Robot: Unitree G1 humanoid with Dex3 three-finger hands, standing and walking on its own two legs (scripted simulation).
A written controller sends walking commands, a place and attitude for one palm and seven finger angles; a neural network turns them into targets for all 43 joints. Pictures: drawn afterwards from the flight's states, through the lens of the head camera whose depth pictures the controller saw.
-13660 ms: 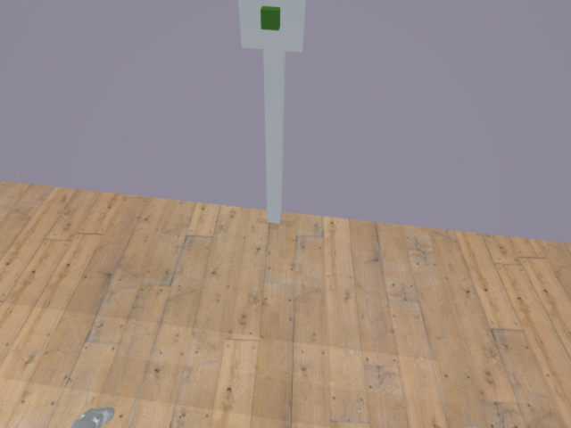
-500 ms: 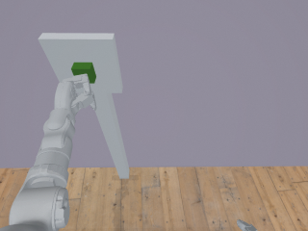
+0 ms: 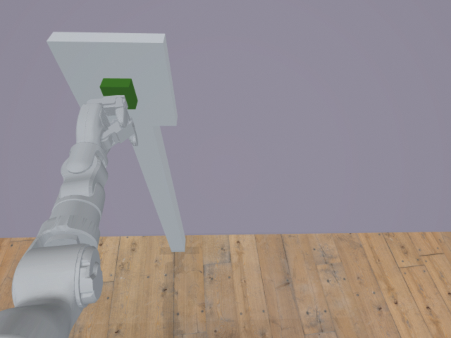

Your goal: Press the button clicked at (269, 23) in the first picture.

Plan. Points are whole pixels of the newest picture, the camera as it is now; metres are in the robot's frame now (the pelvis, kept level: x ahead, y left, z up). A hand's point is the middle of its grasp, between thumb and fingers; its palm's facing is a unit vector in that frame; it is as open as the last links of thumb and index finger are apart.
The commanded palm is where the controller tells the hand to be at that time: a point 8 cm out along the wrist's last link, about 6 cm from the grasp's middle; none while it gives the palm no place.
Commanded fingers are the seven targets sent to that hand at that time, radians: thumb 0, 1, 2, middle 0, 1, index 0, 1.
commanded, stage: press the button with the knuckle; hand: left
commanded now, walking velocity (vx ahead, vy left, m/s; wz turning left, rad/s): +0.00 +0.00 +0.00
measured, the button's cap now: (120, 92) +0.51 +0.18 +0.16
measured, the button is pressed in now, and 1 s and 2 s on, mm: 3 0 0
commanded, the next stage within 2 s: hold the button down briefly in 0.14 s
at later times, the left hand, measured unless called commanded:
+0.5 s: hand (130, 121) +0.47 +0.17 +0.12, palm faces +0.03 -1.00 -0.01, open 3.6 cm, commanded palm +0.47 +0.21 +0.12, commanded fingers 0.00 0.90 0.90 -1.30 -1.50 -1.30 -1.50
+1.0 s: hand (131, 131) +0.45 +0.16 +0.12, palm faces +0.01 -1.00 +0.00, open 3.3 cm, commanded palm +0.41 +0.21 +0.12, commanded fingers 0.00 0.90 0.90 -1.30 -1.50 -1.30 -1.50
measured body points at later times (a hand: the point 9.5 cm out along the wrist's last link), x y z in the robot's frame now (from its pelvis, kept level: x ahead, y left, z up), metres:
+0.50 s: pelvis -0.02 +0.00 -0.01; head +0.05 +0.01 +0.44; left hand +0.46 +0.22 +0.12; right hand -0.01 -0.27 -0.12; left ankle +0.02 +0.10 -0.72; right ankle +0.00 -0.10 -0.72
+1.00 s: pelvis -0.01 +0.00 +0.00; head +0.03 +0.00 +0.44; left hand +0.44 +0.21 +0.12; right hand +0.05 -0.26 -0.12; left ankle +0.02 +0.10 -0.72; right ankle +0.00 -0.10 -0.72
